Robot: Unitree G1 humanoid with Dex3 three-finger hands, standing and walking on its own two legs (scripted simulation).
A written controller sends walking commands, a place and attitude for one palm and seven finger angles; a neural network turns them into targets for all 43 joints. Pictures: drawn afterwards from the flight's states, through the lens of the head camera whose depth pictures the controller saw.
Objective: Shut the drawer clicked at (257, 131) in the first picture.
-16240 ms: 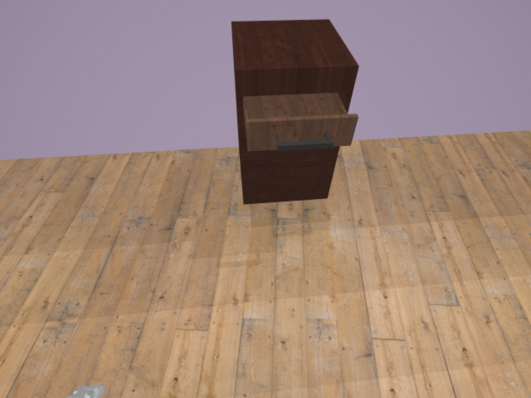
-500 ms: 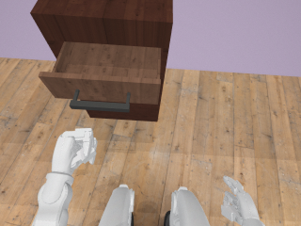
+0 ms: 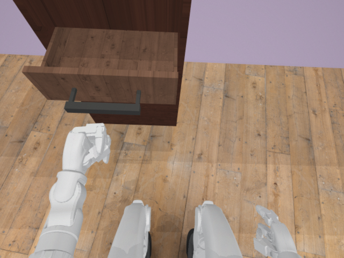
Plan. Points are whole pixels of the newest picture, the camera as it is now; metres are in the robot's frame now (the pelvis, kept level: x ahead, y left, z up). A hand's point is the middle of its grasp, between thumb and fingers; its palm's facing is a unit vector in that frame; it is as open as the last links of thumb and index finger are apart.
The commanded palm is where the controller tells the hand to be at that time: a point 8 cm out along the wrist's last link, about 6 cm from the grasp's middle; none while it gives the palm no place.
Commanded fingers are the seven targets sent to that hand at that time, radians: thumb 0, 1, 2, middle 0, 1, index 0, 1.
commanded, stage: bring the fist close to the handle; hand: left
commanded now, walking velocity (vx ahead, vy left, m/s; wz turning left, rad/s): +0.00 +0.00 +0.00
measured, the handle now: (104, 100) +0.50 +0.20 -0.05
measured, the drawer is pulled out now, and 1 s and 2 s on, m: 0.16 0.16 0.06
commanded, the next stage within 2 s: push the drawer shut in 0.90 s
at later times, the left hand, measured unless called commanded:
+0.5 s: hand (113, 137) +0.39 +0.16 -0.05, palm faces -0.03 -1.00 -0.05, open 3.3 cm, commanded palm +0.38 +0.21 -0.05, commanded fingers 0.00 0.90 0.90 -1.40 -1.60 -1.40 -1.60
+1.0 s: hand (115, 134) +0.40 +0.16 -0.04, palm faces -0.03 -1.00 -0.05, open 3.3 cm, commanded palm +0.38 +0.20 -0.05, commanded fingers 0.00 0.90 0.90 -1.40 -1.60 -1.40 -1.60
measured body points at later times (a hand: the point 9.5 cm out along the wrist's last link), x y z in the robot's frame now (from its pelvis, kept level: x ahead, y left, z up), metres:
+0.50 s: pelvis -0.01 +0.00 -0.04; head +0.16 +0.02 +0.37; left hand +0.39 +0.22 -0.04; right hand +0.15 -0.25 -0.16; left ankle +0.04 +0.11 -0.56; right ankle +0.05 -0.11 -0.56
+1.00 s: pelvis -0.01 +0.00 -0.04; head +0.17 +0.02 +0.37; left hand +0.40 +0.21 -0.04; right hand +0.13 -0.26 -0.16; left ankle +0.04 +0.11 -0.56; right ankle +0.05 -0.11 -0.56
